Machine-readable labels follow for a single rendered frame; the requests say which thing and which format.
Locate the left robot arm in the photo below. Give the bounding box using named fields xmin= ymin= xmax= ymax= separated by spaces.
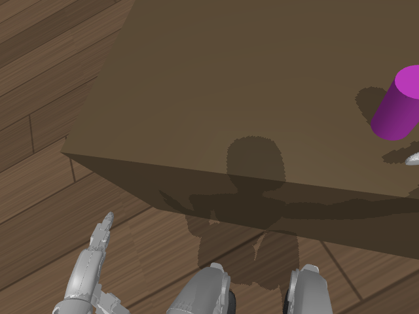
xmin=52 ymin=298 xmax=93 ymax=314

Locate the can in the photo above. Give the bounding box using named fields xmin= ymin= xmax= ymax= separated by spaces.
xmin=371 ymin=65 xmax=419 ymax=141

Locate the right robot hand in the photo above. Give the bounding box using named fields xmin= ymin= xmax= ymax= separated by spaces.
xmin=405 ymin=152 xmax=419 ymax=166

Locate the left robot hand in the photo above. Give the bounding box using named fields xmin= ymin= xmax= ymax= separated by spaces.
xmin=64 ymin=212 xmax=131 ymax=314

